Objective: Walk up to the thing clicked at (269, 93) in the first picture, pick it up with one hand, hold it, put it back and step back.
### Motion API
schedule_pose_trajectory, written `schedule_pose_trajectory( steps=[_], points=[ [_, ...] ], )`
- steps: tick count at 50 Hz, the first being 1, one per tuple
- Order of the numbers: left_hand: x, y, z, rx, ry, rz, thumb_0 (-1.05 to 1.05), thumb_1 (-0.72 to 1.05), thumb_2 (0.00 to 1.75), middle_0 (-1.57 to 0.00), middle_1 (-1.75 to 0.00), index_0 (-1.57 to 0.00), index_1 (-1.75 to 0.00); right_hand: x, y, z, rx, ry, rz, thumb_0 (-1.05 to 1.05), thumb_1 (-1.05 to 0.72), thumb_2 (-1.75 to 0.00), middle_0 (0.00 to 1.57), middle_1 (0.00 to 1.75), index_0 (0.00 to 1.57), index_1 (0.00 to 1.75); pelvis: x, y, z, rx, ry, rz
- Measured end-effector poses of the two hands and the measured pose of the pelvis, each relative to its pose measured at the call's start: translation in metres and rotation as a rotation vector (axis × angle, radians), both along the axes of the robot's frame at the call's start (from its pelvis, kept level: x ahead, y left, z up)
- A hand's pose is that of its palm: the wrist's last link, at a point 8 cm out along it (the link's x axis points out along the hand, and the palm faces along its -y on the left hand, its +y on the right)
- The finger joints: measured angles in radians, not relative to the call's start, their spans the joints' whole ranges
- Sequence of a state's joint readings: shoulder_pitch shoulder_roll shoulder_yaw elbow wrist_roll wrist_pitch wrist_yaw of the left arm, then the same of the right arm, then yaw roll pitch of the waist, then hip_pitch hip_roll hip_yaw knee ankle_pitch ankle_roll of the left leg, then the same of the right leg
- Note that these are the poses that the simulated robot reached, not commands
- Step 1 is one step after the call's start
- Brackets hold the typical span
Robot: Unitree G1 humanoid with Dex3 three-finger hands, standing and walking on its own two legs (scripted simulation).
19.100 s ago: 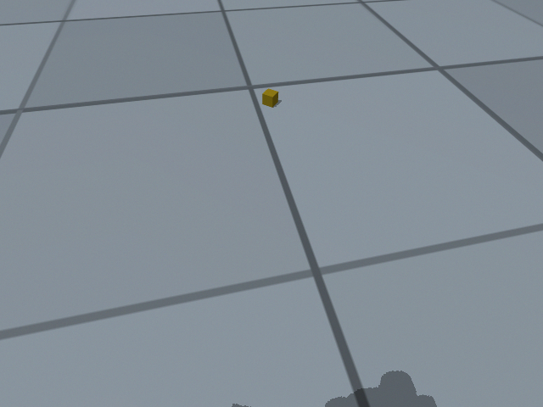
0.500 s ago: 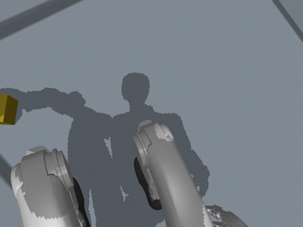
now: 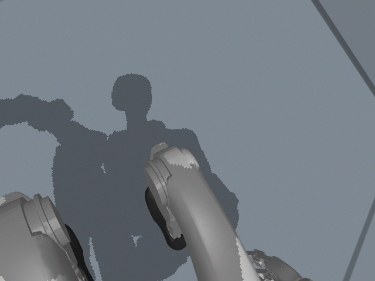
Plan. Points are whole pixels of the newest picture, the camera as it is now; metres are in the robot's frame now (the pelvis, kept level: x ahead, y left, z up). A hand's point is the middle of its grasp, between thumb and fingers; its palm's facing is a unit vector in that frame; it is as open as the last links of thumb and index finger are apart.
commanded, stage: approach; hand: left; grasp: from above
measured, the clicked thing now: out of the picture +0.45 +0.34 -0.29
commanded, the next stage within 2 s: rest palm in 0.38 s
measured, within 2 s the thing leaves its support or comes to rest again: neither
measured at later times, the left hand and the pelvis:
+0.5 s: hand out of the picture +0.43 +0.36 -0.17, palm faces -0.05 -0.43 -0.90, open 14.3 cm; pelvis +0.00 +0.00 +0.00, yaw +0 degrees
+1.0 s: hand out of the picture +0.45 +0.32 -0.22, palm faces -0.01 -0.44 -0.90, open 14.4 cm; pelvis +0.00 +0.00 +0.00, yaw -1 degrees
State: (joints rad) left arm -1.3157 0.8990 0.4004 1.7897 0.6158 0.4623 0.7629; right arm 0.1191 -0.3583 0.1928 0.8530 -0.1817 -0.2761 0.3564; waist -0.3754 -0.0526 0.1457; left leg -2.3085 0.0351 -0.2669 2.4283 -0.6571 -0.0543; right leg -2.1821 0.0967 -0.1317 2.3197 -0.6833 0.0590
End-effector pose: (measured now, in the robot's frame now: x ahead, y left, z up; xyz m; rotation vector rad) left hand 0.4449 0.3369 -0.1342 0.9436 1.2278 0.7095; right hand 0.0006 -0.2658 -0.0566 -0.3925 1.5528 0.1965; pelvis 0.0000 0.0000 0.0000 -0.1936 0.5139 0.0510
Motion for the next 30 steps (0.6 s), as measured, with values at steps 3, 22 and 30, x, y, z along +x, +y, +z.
schedule_pose_trajectory(
  steps=[3, 22, 30],
  points=[
    [0.009, -0.006, -0.001, -0.003, -0.019, 0.012, 0.00, -0.57, 1.06, -0.10, -1.00, -0.06, -1.03, -0.005, 0.001, 0.005, -0.003, 0.011, -0.006, 0.00, -0.92, -0.90, 0.19, 0.30, 0.19, 0.30, 0.001, 0.000, 0.001, -0.006, -0.001, -0.004],
    [-0.009, 0.030, 0.030, 0.032, 0.017, 0.048, 0.00, -0.56, 1.04, -0.09, -0.99, -0.06, -1.02, -0.006, 0.012, 0.003, 0.042, -0.008, -0.089, 0.00, -0.92, -0.90, 0.19, 0.30, 0.19, 0.30, 0.004, 0.003, 0.005, -0.008, 0.026, -0.010],
    [-0.013, 0.013, 0.012, 0.009, 0.026, 0.000, 0.00, -0.54, 1.01, -0.08, -1.00, -0.06, -1.01, 0.006, 0.012, -0.001, 0.040, -0.030, -0.047, 0.00, -0.91, -0.90, 0.19, 0.30, 0.19, 0.30, 0.002, 0.001, 0.005, -0.001, 0.015, 0.001]
  ],
)
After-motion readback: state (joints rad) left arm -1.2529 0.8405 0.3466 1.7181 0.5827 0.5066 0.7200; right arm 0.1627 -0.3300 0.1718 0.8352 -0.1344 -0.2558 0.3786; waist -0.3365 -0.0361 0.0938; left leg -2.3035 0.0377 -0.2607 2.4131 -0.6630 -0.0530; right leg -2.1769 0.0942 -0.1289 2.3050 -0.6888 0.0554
